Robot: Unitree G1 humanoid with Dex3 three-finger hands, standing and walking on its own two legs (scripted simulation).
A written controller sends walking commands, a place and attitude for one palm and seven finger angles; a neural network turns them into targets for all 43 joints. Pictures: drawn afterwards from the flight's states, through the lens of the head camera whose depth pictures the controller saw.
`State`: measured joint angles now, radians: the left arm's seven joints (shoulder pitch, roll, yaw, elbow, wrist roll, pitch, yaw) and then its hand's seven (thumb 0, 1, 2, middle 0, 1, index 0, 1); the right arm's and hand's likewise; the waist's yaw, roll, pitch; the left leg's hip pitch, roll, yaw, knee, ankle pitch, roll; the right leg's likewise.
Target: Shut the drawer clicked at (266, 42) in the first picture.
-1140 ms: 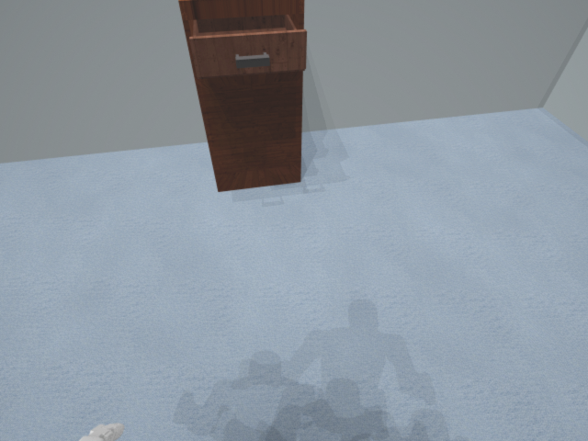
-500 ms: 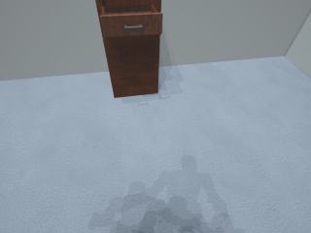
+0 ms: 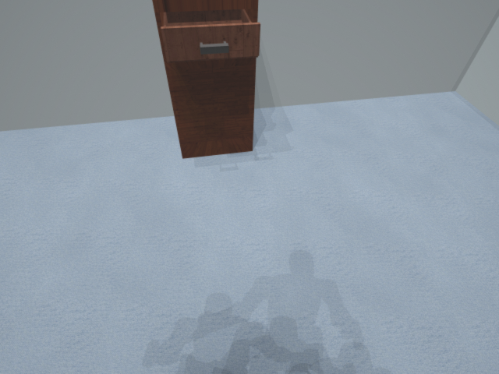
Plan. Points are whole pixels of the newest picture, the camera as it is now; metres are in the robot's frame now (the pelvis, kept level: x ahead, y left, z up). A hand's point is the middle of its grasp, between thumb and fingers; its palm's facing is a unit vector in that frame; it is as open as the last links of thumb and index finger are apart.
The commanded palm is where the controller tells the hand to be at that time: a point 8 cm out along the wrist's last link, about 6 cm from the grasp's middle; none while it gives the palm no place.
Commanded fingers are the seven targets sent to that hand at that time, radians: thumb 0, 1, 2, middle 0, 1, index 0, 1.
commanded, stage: look at it before walking up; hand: left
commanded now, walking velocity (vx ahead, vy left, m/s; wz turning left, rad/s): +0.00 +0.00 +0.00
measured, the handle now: (213, 46) +1.26 +0.21 -0.03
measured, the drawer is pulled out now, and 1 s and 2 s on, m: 0.17 0.17 0.17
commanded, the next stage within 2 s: walk to a spot facing it in 0.30 s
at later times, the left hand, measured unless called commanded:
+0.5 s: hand out of the picture +0.07 +0.24 -0.16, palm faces -0.04 -0.94 -0.33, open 7.4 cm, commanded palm none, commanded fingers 0.00 0.90 0.90 -0.20 -0.30 -0.20 -0.30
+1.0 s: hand out of the picture +0.05 +0.16 -0.18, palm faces -0.07 -0.99 -0.16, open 7.4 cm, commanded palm none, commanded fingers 0.00 0.90 0.90 -0.20 -0.30 -0.20 -0.30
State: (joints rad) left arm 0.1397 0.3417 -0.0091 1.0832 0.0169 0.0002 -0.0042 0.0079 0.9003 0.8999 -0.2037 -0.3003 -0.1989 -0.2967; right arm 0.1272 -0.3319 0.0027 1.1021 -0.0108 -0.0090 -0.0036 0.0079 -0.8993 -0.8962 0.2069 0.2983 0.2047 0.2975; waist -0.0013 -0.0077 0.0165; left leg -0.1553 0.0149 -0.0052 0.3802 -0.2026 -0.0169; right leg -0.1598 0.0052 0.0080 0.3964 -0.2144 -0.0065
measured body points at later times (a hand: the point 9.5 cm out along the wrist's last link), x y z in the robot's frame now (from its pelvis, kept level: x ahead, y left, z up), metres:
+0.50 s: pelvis +0.01 +0.00 +0.00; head +0.00 +0.00 +0.45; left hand +0.07 +0.29 -0.14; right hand +0.08 -0.29 -0.14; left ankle +0.00 +0.13 -0.74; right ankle +0.00 -0.11 -0.74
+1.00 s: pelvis +0.15 -0.01 -0.02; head +0.18 +0.00 +0.43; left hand +0.06 +0.21 -0.16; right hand +0.20 -0.26 -0.16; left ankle +0.22 +0.10 -0.69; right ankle +0.00 -0.11 -0.74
